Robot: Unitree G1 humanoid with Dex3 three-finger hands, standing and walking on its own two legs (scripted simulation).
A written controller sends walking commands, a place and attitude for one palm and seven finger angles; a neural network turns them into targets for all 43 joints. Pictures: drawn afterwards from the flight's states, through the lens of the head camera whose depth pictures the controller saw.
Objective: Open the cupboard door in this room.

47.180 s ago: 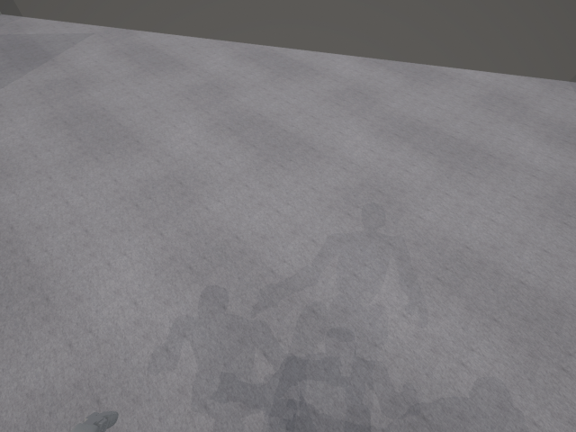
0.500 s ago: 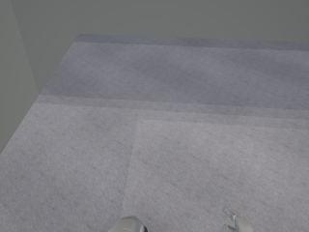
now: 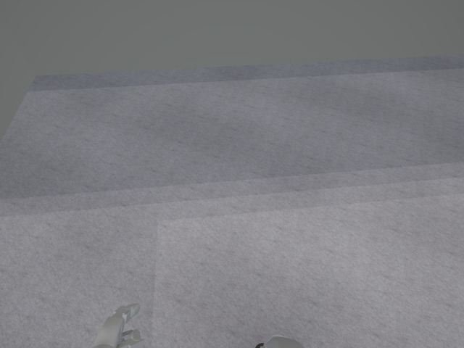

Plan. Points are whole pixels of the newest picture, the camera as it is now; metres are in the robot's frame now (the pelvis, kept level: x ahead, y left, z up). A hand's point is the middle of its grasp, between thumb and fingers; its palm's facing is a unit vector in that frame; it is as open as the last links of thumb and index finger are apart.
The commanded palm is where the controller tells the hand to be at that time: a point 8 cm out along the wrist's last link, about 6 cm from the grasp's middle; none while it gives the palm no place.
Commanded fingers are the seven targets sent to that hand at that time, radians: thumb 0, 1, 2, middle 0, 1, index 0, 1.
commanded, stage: turn to face it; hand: left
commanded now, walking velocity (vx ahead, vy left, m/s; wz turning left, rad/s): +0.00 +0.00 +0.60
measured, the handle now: out of the picture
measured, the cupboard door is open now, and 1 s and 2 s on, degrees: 44 44 44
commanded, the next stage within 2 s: none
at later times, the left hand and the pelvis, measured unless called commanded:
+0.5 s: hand out of the picture +0.08 +0.27 -0.17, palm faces +0.33 -0.91 -0.23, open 7.3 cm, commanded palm none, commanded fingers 0.00 0.90 0.90 -0.20 -0.30 -0.20 -0.30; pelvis +0.06 +0.03 +0.01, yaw +18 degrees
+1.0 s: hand out of the picture +0.04 +0.16 -0.13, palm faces +0.57 -0.77 -0.27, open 7.3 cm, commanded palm none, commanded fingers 0.00 0.90 0.90 -0.20 -0.30 -0.20 -0.30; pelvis +0.09 -0.04 +0.02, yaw +37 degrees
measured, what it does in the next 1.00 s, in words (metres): walks ahead, turning left: left foot, then right foot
